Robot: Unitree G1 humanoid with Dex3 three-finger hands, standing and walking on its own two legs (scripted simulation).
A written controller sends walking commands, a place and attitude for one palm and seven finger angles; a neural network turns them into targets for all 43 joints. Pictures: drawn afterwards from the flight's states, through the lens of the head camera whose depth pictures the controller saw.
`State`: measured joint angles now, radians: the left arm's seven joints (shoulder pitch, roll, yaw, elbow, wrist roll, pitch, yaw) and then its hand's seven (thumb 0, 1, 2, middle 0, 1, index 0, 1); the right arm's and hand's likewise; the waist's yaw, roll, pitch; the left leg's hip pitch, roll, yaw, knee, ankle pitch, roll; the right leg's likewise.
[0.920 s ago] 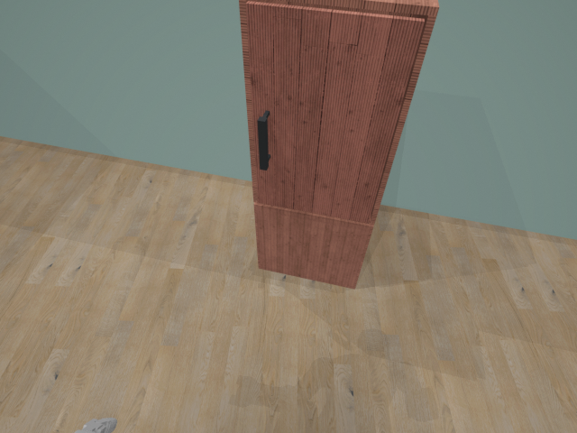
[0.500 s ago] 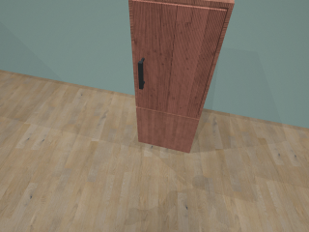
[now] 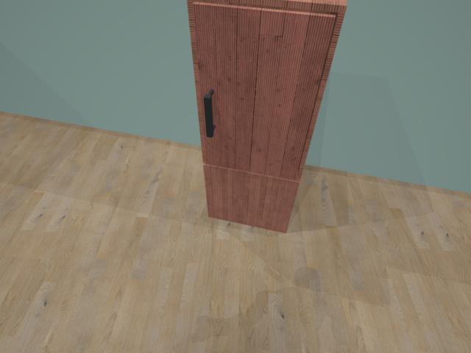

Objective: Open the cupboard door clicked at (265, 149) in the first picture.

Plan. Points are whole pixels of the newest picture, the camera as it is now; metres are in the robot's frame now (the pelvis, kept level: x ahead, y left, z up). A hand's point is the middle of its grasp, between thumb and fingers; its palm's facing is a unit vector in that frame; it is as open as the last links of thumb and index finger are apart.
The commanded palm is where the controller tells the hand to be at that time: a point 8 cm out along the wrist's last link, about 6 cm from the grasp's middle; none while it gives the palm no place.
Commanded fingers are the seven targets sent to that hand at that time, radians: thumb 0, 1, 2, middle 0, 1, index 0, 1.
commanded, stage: look at it before walking up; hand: left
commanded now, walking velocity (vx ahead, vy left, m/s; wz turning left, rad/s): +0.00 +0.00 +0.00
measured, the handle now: (210, 113) +0.85 +0.13 -0.08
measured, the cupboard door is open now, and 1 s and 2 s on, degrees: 0 0 0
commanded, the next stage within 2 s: turn to face it in 0.52 s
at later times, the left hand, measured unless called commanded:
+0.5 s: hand out of the picture +0.07 +0.24 -0.16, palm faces -0.03 -0.95 -0.32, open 7.4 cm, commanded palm none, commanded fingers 0.00 0.90 0.90 -0.20 -0.30 -0.20 -0.30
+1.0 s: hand out of the picture +0.08 +0.21 -0.17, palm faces -0.09 -0.96 -0.26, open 7.4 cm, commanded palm none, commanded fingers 0.00 0.90 0.90 -0.20 -0.30 -0.20 -0.30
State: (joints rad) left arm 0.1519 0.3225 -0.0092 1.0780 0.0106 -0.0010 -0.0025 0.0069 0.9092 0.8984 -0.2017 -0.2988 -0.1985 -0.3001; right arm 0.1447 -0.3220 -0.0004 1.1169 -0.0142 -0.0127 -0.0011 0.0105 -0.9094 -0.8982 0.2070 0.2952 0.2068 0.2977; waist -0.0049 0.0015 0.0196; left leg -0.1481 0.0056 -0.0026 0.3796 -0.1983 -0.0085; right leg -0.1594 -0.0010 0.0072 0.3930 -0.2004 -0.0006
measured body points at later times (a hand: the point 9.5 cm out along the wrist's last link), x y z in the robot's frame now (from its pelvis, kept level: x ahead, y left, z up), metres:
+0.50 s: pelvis +0.01 +0.00 +0.00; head +0.01 +0.00 +0.45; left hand +0.07 +0.29 -0.13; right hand +0.07 -0.30 -0.14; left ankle +0.01 +0.12 -0.74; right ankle +0.01 -0.12 -0.74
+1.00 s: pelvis +0.01 +0.00 -0.01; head +0.02 +0.00 +0.44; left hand +0.08 +0.26 -0.15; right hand +0.05 -0.27 -0.15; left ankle +0.01 +0.12 -0.74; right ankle +0.01 -0.12 -0.74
